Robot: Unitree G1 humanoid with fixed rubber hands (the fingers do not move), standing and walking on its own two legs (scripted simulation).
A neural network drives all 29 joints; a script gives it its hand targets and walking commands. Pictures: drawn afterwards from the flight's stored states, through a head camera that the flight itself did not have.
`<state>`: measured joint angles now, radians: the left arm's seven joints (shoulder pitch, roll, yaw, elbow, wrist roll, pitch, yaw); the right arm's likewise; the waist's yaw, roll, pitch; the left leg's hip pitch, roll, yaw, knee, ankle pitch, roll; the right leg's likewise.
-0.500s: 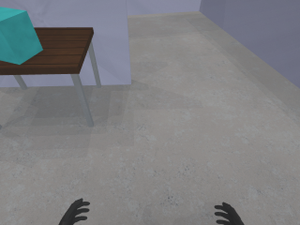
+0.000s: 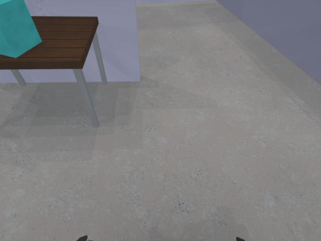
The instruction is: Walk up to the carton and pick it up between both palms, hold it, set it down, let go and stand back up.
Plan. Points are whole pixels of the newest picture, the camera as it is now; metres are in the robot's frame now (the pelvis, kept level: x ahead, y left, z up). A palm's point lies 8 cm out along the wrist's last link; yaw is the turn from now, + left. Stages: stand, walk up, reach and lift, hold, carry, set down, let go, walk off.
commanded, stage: stand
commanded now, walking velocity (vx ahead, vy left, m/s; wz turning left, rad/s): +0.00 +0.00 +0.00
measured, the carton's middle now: (4, 25) +1.18 +0.90 -0.01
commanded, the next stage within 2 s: walk up in 1.96 s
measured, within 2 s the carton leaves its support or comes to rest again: neither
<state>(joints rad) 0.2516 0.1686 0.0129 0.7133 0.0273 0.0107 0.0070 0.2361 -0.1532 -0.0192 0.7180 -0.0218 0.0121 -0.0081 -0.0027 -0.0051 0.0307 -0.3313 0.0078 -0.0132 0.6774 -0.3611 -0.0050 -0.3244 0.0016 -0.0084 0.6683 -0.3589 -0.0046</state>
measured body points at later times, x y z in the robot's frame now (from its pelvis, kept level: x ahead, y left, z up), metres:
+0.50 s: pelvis +0.01 +0.00 +0.01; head +0.04 +0.00 +0.46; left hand +0.09 +0.23 -0.14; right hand +0.08 -0.23 -0.13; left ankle +0.00 +0.12 -0.72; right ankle +0.00 -0.12 -0.72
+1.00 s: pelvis +0.02 +0.00 +0.02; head +0.04 +0.00 +0.47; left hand +0.02 +0.21 -0.15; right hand +0.02 -0.21 -0.14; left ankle +0.00 +0.12 -0.72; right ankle +0.00 -0.12 -0.72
